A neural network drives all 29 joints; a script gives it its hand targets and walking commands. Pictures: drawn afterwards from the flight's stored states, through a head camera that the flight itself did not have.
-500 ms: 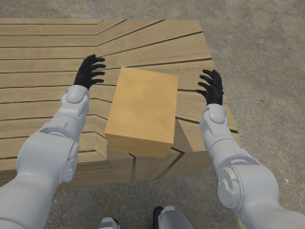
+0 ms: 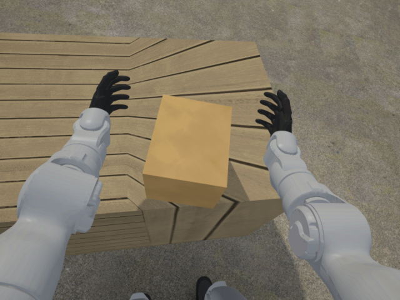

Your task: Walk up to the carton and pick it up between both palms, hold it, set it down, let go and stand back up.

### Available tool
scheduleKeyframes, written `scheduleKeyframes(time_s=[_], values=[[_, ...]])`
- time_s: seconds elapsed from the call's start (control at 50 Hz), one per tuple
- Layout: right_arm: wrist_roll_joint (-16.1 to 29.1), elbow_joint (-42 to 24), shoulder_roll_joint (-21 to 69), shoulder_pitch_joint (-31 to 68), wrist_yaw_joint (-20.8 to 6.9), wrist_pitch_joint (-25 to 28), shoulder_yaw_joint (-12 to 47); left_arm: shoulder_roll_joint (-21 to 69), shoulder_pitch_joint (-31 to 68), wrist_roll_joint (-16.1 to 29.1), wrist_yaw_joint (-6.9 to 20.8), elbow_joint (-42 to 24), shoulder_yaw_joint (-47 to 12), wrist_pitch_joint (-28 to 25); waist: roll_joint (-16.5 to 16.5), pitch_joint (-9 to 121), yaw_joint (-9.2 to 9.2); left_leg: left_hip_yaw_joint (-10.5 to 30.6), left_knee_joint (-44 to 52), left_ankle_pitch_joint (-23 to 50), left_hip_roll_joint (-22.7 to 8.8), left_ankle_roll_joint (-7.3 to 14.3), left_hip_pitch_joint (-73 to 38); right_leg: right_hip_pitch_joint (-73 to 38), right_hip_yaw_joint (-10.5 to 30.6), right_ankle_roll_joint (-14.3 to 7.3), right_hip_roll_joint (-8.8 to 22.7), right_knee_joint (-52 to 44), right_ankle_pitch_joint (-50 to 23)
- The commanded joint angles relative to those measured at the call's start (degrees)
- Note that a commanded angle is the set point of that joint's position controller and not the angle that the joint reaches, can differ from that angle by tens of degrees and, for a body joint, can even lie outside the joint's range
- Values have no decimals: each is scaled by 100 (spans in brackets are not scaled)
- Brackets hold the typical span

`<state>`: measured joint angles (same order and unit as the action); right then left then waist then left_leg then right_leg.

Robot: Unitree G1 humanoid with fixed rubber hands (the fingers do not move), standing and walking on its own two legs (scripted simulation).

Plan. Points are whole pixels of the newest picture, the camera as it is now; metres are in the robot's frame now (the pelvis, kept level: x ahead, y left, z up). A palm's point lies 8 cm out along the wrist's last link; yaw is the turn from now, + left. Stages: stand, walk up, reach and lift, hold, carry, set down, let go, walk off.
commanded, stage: set down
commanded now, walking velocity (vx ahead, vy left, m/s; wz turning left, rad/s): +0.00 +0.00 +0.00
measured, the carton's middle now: (188, 153) +0.45 -0.03 -0.08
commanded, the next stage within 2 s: none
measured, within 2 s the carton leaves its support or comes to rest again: neither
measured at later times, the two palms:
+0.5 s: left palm (82, 223) +0.29 +0.19 -0.05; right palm (272, 223) +0.26 -0.19 -0.05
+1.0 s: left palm (57, 260) +0.23 +0.22 -0.02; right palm (266, 245) +0.22 -0.16 -0.04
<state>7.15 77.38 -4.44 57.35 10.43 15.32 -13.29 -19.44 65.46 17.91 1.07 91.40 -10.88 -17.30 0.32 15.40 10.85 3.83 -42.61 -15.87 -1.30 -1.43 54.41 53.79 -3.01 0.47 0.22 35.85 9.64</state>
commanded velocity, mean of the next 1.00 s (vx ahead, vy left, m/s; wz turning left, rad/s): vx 0.00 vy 0.00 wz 0.00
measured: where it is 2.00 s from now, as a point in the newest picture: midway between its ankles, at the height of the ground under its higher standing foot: outside the picture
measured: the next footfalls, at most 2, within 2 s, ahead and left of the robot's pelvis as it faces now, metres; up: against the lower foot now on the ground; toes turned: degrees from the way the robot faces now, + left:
none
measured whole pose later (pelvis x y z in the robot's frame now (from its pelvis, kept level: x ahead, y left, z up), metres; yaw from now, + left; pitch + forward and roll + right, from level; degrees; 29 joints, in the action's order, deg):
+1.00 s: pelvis +0.02 +0.01 +0.03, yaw +3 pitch +1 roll -3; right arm 3.6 48.2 4.0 -1.7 14.6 32.0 -6.3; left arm -13.5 -3.5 9.0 5.4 36.4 -6.1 -17.9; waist 3.1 -3.6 2.0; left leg 5.4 -38.4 -19.8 -0.6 0.1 19.2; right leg 16.9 -1.3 2.3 -0.4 29.3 13.1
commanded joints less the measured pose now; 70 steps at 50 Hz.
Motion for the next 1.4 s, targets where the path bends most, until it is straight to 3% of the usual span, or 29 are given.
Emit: scheduleKeyframes(time_s=[0.0,0.02,0.04,0.06,0.08,0.1,0.12,0.14,0.16,0.18,0.22,0.26,0.32,0.36,0.4,0.46,0.48,0.52,0.54,0.58,0.6,0.66,0.72,0.76,0.82,0.92,1.04,1.22,1.38], values=[[728,-574,808,-4355,181,1622,2021,1385,-3315,-1792,232,-1964,1281,-198,1377,3669,-1064,-337,127,4419,417,-504,-4224,-5199,-164,-103,-579,86,-5125],[859,-704,929,-3404,420,2457,1659,1270,-2353,-2685,494,-2594,1443,-306,1388,3992,-625,-371,813,4119,438,-495,-2209,-4993,-68,81,-482,51,-6034],[873,-498,1172,-3172,477,2802,2219,1394,-2209,-2944,515,-2435,1700,-254,1384,4149,-838,-346,1036,3868,477,-358,-1902,-5562,153,222,-247,313,-6501],[143,-289,973,-2392,453,2839,1314,965,-1367,-3359,252,-1898,1928,-34,996,2995,-272,-61,2750,1431,326,292,823,-5232,393,213,259,241,-6320],[204,-356,973,-1705,471,2508,1550,918,-1575,-2796,212,-2180,2126,-164,568,2258,-244,249,2418,3909,-156,-155,-2136,-4190,295,926,-99,174,-4835],[367,16,510,-1658,422,2421,1397,485,-1762,-2449,246,-2361,2204,-222,906,1390,-565,-225,1009,5273,-84,-617,-3781,-3040,31,573,-436,-520,-2445],[298,-864,39,-1732,386,2382,1147,64,-1903,-2168,354,-2834,2382,-333,832,1394,-950,-648,480,4846,115,-484,-4283,-3142,88,-241,-445,-1249,-1956],[83,-1881,-108,-1914,452,2410,823,76,-1779,-2165,374,-3288,2471,-512,620,1464,-852,-710,925,3760,247,-520,-3959,-3457,129,-201,-359,-1481,-2179],[-280,-2860,-39,-1937,540,2449,667,99,-1496,-2099,318,-3941,2548,-800,495,1849,-695,-739,1303,2308,374,-483,-3090,-3778,109,85,-283,-1215,-2093],[-647,-3407,161,-1379,601,2501,562,297,-1278,-1941,201,-4439,2180,-1060,395,2534,-551,-613,1379,1116,450,-281,-2118,-3902,230,210,-239,-878,-1790],[-1178,-4110,418,-1127,489,2628,566,385,-1564,-1458,7,-5288,1830,-1355,190,3424,-753,-412,1052,1224,388,-143,-1631,-4329,237,153,-212,-321,-2320],[-1216,-4707,413,-1690,267,2603,623,159,-1961,-1037,-13,-5752,1418,-1672,-139,3758,-659,-302,874,146,324,-3,-1876,-4073,260,77,-180,-137,-1209],[-1319,-4996,726,-2341,307,2234,533,-323,-2310,-340,61,-5940,929,-1615,-506,3455,-639,-225,740,-1129,188,214,-871,-4276,772,63,39,39,703],[-1309,-5003,978,-2572,458,1883,621,-583,-2327,-152,142,-5793,836,-1398,-796,3503,-703,-179,138,-1047,242,288,-780,-3749,1283,-113,400,-146,2331],[-1093,-5060,1165,-3001,697,1541,1021,-779,-2511,-231,305,-5845,940,-1071,-1211,3678,-792,-152,-748,-148,513,265,-1664,-2467,1834,-537,1015,-528,3469],[-722,-5038,1262,-3082,933,1052,1308,-709,-2390,-430,391,-6090,958,-431,-654,3918,-805,-157,-792,55,462,192,-2026,-1659,1711,-601,1014,-730,3126],[-540,-4937,1127,-2992,985,919,1281,-691,-2340,-421,348,-6186,839,-249,-75,3681,-752,-101,-480,-298,259,205,-2030,-1722,1307,-507,717,-692,2568],[-92,-4728,623,-2075,941,637,1107,-420,-1884,-103,127,-6068,291,-5,2252,2693,-816,431,1436,-3038,-951,599,-567,-4171,-215,219,-866,239,202],[45,-4265,307,-1989,864,569,985,-344,-2103,-23,59,-5971,208,91,2678,1897,-991,545,1903,-3044,-983,556,-532,-5052,-341,204,-982,187,-665],[226,-3827,240,-2566,794,471,1088,-352,-2881,-216,74,-5782,390,461,1935,895,-951,498,1976,-1899,-495,-132,-2299,-4077,-72,91,-523,-457,-268],[236,-3800,208,-2817,749,468,999,-432,-3288,-400,83,-5923,442,548,1572,853,-868,551,1942,-1946,-267,-353,-2861,-3605,9,136,-389,-578,266],[-35,-3072,400,-3356,550,807,695,-35,-3889,-1038,106,-5351,762,412,1506,650,-855,321,1748,-1279,15,-280,-2987,-3793,103,32,-180,-788,485],[-193,-2573,458,-3544,555,1271,562,120,-4194,-1338,236,-5142,898,277,1380,-73,-858,262,1635,-931,41,-233,-3032,-4036,16,0,-238,-903,251],[-336,-2670,481,-3599,605,1498,521,171,-4324,-1306,336,-5283,815,220,966,-607,-773,266,1660,-935,13,-130,-3036,-4302,-38,50,-287,-1007,275],[-471,-3268,526,-3987,619,1767,518,121,-4597,-1076,451,-5911,780,19,389,-748,-620,-4,1377,27,157,-160,-3481,-4078,-14,-11,-264,-1176,259],[-392,-4357,452,-4746,344,2170,773,-120,-5440,-772,435,-7183,709,-666,349,-126,-714,-118,1088,1663,210,-318,-4015,-4651,119,-99,-311,-985,-803],[-319,-4843,119,-5156,-165,2022,836,-292,-6161,-510,191,-7245,412,-876,288,-111,-738,-214,1411,1246,106,-250,-4096,-5063,255,-270,-259,-895,-621],[78,-3879,-128,-6325,-355,1898,1304,-207,-7418,-1067,374,-6565,917,-435,417,-612,-1114,-341,1426,2870,178,-371,-4875,-5455,413,-243,-157,-1150,-2089],[32,-3806,-514,-6510,-342,1790,1189,57,-7759,-1359,434,-7006,974,203,421,-1347,-1071,-414,1758,3480,122,-403,-5339,-5340,330,-262,-186,-1613,-2349]])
